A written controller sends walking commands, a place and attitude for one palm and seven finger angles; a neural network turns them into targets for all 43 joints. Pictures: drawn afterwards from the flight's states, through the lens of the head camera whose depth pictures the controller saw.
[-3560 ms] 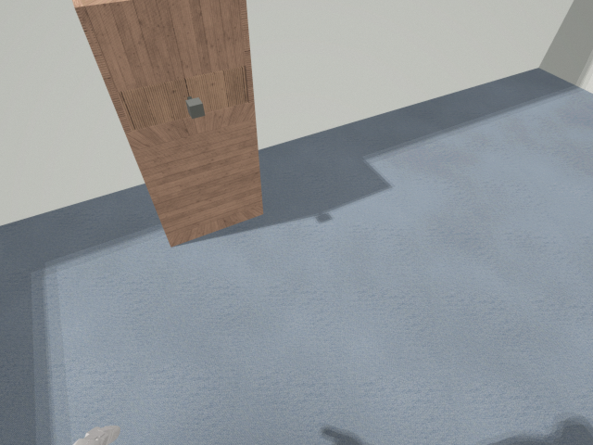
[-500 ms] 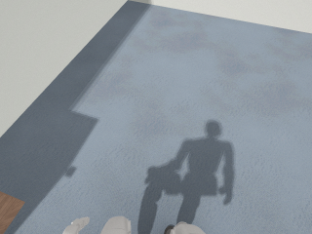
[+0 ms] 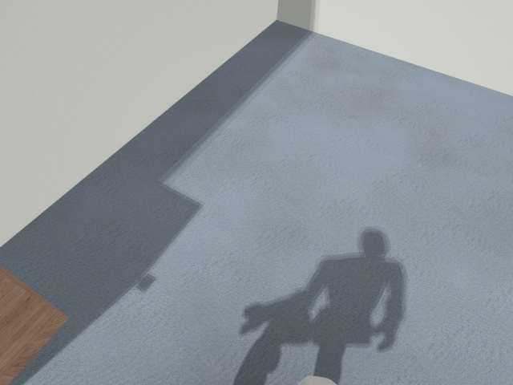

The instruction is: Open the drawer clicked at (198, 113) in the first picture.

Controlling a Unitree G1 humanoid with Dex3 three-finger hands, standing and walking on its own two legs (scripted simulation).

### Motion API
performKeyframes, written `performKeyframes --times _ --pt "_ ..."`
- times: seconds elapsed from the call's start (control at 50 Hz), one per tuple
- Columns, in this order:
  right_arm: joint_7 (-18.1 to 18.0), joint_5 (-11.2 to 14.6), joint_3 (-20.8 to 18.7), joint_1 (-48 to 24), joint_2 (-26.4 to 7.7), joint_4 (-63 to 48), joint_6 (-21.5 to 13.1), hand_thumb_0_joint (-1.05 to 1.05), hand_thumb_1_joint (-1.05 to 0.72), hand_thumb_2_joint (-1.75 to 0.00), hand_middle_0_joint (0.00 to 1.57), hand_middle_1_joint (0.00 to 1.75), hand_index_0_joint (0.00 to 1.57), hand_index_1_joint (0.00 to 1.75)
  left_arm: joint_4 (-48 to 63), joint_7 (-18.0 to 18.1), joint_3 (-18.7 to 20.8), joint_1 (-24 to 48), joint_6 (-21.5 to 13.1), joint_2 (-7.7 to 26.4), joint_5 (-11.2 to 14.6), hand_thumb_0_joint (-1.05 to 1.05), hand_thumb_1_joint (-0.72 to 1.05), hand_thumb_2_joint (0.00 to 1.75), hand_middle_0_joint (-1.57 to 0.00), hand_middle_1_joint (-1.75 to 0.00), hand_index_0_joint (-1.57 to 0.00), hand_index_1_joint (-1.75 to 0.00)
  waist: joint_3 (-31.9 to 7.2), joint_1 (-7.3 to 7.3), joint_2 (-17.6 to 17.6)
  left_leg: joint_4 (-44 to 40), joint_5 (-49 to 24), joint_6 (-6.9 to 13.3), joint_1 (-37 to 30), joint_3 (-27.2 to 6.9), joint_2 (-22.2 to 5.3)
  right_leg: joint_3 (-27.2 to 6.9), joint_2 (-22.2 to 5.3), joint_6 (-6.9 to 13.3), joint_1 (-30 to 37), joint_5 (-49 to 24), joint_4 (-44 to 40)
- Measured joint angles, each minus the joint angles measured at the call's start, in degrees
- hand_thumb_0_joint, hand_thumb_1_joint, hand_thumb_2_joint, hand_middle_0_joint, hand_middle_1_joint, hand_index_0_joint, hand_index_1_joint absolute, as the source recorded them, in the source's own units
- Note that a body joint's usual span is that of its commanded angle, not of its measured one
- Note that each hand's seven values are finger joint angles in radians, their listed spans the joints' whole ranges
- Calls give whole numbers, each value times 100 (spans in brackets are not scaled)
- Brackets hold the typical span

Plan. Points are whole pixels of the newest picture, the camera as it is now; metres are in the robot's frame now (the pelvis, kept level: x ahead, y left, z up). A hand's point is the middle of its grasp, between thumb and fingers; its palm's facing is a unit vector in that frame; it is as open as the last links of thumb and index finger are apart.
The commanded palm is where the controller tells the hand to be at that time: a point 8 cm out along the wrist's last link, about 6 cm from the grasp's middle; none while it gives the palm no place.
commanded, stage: turn to face it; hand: left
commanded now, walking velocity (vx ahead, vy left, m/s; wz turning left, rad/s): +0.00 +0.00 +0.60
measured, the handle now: out of the picture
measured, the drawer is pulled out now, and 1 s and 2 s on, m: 0.00 0.00 0.00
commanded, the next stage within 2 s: take the last steps up to it in 1.54 s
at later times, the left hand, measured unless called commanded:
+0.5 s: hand out of the picture -0.01 +0.14 -0.15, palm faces +0.35 -0.90 -0.26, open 7.4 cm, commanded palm none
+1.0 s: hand out of the picture -0.12 +0.20 -0.16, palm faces +0.61 -0.75 -0.26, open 7.4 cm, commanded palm none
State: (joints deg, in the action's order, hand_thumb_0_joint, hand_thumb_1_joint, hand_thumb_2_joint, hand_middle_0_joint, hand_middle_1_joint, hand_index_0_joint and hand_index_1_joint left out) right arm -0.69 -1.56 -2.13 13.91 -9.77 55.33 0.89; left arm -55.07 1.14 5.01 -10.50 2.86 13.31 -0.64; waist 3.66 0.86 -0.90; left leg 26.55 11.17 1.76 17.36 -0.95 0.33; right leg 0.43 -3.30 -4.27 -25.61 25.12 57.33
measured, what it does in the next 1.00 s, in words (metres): steps on the spot, turning left: right foot, then left foot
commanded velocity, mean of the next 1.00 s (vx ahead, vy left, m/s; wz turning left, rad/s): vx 0.00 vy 0.00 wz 0.60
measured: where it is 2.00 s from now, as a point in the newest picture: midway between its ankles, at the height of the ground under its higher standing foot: outside the picture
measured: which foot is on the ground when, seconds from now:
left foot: down 0.00-0.20, up 0.22-0.66, down 0.68-1.00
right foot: up 0.00-0.18, down 0.20-0.68, up 0.70-1.00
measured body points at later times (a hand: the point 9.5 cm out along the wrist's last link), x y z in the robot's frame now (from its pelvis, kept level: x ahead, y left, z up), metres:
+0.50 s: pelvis -0.03 -0.07 +0.00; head +0.00 -0.09 +0.45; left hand -0.03 +0.18 -0.13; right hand +0.14 -0.31 -0.15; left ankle -0.08 +0.08 -0.66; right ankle -0.01 -0.16 -0.74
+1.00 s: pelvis -0.06 -0.04 +0.00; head -0.05 -0.01 +0.45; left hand -0.15 +0.24 -0.14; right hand +0.16 -0.20 -0.13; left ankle -0.10 +0.06 -0.74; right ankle +0.03 -0.18 -0.68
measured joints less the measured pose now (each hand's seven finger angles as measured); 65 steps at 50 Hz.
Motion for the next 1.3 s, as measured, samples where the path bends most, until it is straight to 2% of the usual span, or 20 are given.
performKeyframes --times 0.12,0.18,0.22,0.28,0.32,0.38,0.5,0.6,0.66,0.68,0.7,0.74,0.78,0.84,1.0,1.08,1.14,1.2,1.26,1.3 --pt "35 -13 -116 64 -170 2 112 0 -90 -90 20 30 20 30 140 16 -13 257 17 3 53 1 91 89 -20 -30 -20 -30 63 142 181 69 -105 -158 177 -405 111 -77 109 -10 349 89 -1052" --pt "61 6 -189 77 -283 1 197 0 -90 -90 20 30 20 30 289 6 -73 341 -71 -50 80 1 91 89 -20 -30 -20 -30 10 166 271 303 -71 -308 353 -630 204 -23 194 48 842 -484 -2237" --pt "72 38 -264 51 -406 12 264 0 -90 -90 20 30 20 30 350 19 -124 351 -157 -156 29 1 91 89 -20 -30 -20 -30 -8 149 429 911 516 -368 595 -703 205 148 234 315 990 -694 -2488" --pt "100 -1 -349 12 -523 19 365 0 -90 -90 20 30 20 30 414 34 -217 233 -169 -283 -11 1 91 89 -20 -30 -20 -30 -104 144 391 2642 1357 -408 1104 -322 258 372 36 516 1150 -674 -2495" --pt "143 -13 -378 -54 -584 -1 379 0 -91 -90 20 30 20 30 423 35 -252 137 -170 -332 -19 1 91 89 -20 -30 -20 -30 -134 135 332 3519 1200 -471 1308 -97 144 492 -72 535 1302 -732 -2645" --pt "186 -7 -395 -154 -640 -65 372 0 -91 -90 20 30 20 30 413 23 -303 37 -194 -377 -31 1 90 89 -20 -30 -21 -30 -113 146 264 4063 923 -578 1390 47 -62 722 -191 542 1450 -790 -2777" --pt "214 7 -349 -415 -661 -105 451 0 -91 -90 19 30 20 30 400 15 -326 -174 -218 -364 -72 1 91 89 -21 -30 -21 -30 22 0 126 3464 1073 -680 1041 208 -318 1178 -389 528 1498 -760 -2735" --pt "226 43 -249 -710 -596 -229 400 0 -91 -90 19 30 19 30 299 -7 -251 -357 -154 -146 -113 1 91 89 -21 -30 -21 -30 163 -186 -24 2183 1328 -579 479 493 -322 1484 -598 419 1327 -653 -2449" --pt "237 53 -182 -795 -556 -365 290 0 -91 -90 19 30 20 30 230 -23 -168 -488 -102 44 -87 1 91 89 -21 -30 -21 -30 160 -251 -105 1042 820 -462 -35 675 -257 1681 -762 280 1153 -470 -2050" --pt "239 44 -171 -816 -538 -407 228 0 -91 -90 19 30 20 30 210 -32 -131 -529 -68 121 -61 1 91 89 -21 -30 -21 -30 148 -258 -157 833 523 -316 -95 670 -205 1645 -850 219 1002 -376 -1747" --pt "233 48 -157 -850 -488 -431 174 0 -91 -90 19 30 20 30 169 -29 -92 -517 -5 206 -44 1 91 89 -21 -30 -21 -30 180 -282 -248 947 556 -172 -25 659 -132 1390 -870 123 792 37 -1280" --pt "220 51 -98 -860 -408 -457 100 0 -91 -90 20 30 20 30 109 -7 -36 -493 134 320 -47 1 91 89 -20 -30 -21 -30 197 -330 -295 1039 729 2 6 608 -106 875 -690 32 357 541 -286" --pt "172 39 -61 -794 -344 -464 81 0 -91 -90 20 30 20 30 65 -14 10 -447 193 365 -46 1 91 89 -20 -30 -20 -30 142 -300 -248 872 692 49 -44 487 -103 590 -531 -23 38 410 359" --pt "130 31 -21 -690 -292 -423 98 0 -90 -90 20 30 20 30 120 -65 28 -327 159 373 -45 1 91 89 -20 -30 -20 -30 95 -245 -170 507 436 53 -151 293 -46 308 -425 -83 -211 -56 652" --pt "128 17 -43 -383 -236 -304 137 0 -90 -90 20 30 20 30 370 -52 -29 76 79 211 -16 1 91 89 -20 -30 -20 -30 -9 -43 -28 113 75 60 -151 -165 177 -16 -207 -156 -8 -199 -243" --pt "126 -2 -106 -246 -280 -253 187 0 -90 -90 20 30 20 30 506 -35 -96 278 27 67 20 1 91 89 -20 -30 -20 -30 -20 98 103 236 41 -27 23 -431 273 -26 11 -92 411 -105 -1193" --pt "128 21 -172 -133 -342 -223 235 0 -90 -90 20 30 20 30 631 -29 -161 319 -80 -26 48 1 91 89 -20 -30 -20 -30 -76 142 180 495 94 -144 239 -609 394 29 138 -11 946 -614 -2355" --pt "122 41 -277 -71 -487 -160 312 0 -90 -90 20 30 20 30 657 -5 -272 287 -165 -206 -13 1 91 89 -20 -30 -20 -30 -65 169 428 1709 1093 -277 678 -574 382 297 151 385 1068 -757 -2449" --pt "166 3 -335 -19 -566 -93 387 0 -90 -90 20 30 20 30 636 13 -323 128 -171 -304 -18 1 90 89 -20 -30 -21 -30 -117 159 416 3275 1284 -395 1092 -251 301 484 -30 439 1259 -764 -2600" --pt "199 -1 -347 -18 -592 -78 401 0 -91 -90 20 30 20 30 587 22 -330 42 -168 -329 -26 1 90 89 -20 -30 -21 -30 -109 160 378 3813 1117 -474 1189 -107 143 591 -125 425 1368 -814 -2712"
